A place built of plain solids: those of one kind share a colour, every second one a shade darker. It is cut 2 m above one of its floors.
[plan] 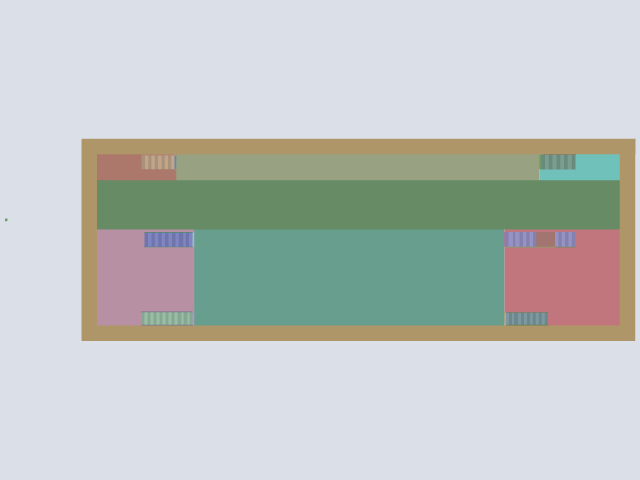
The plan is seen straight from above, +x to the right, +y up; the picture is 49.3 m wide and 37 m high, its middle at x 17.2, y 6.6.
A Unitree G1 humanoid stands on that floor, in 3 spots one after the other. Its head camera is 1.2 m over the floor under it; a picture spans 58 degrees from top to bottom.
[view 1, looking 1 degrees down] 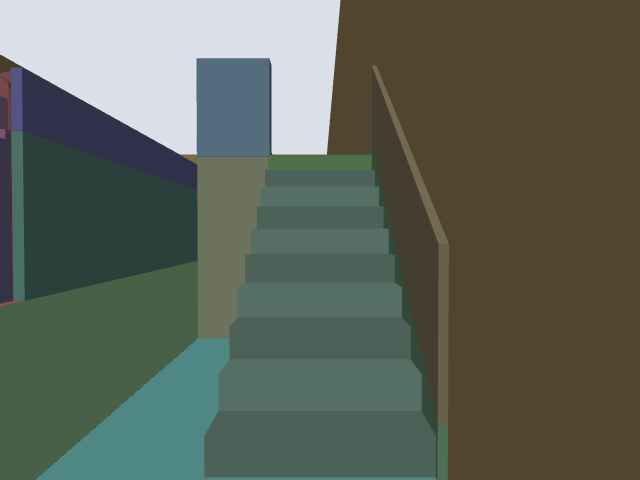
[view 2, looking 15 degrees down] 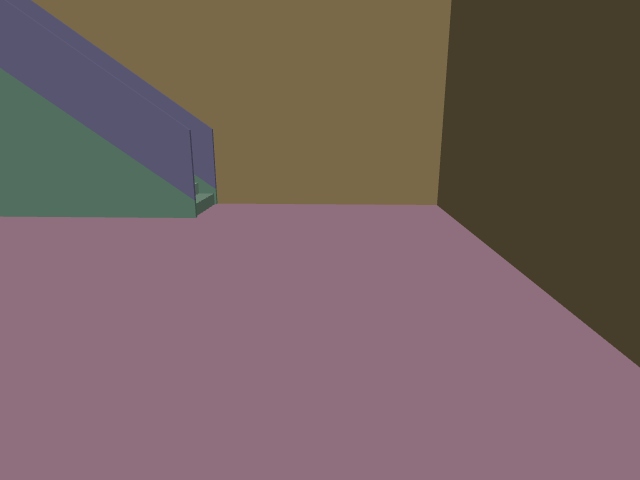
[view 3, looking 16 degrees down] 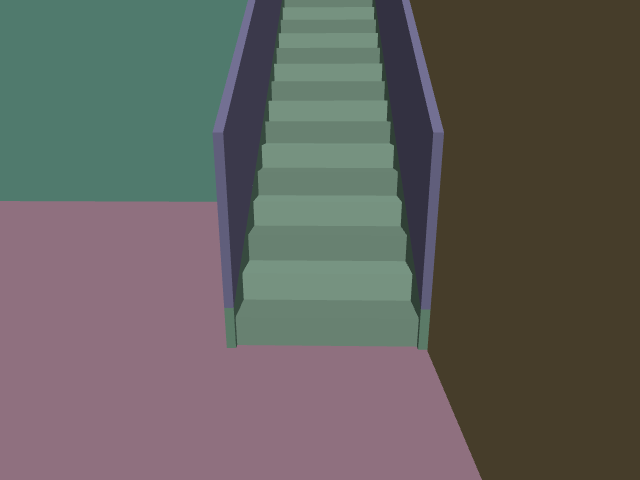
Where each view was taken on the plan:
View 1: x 38.99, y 12.60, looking -180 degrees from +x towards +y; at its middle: step_galse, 3.57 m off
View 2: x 1.58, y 6.62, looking -88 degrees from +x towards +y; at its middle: floor_hall0a_concrete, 4.64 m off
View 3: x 1.34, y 0.55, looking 1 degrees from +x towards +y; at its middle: step_opnw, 2.67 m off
